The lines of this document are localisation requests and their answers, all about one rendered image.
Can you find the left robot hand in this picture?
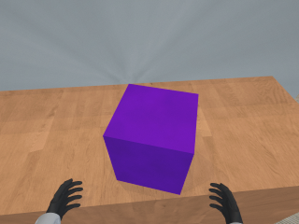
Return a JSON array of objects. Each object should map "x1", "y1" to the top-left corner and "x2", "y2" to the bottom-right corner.
[{"x1": 46, "y1": 178, "x2": 83, "y2": 220}]

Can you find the carton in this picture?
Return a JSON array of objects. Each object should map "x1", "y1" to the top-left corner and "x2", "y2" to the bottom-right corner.
[{"x1": 103, "y1": 84, "x2": 199, "y2": 195}]

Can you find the left robot forearm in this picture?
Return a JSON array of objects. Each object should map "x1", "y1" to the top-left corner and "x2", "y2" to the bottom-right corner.
[{"x1": 35, "y1": 213, "x2": 61, "y2": 224}]

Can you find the right robot hand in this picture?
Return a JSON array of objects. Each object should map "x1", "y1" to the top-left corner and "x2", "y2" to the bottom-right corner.
[{"x1": 209, "y1": 183, "x2": 244, "y2": 224}]

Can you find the pedestal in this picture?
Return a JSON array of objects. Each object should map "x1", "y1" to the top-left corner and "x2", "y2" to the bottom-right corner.
[{"x1": 0, "y1": 76, "x2": 299, "y2": 224}]

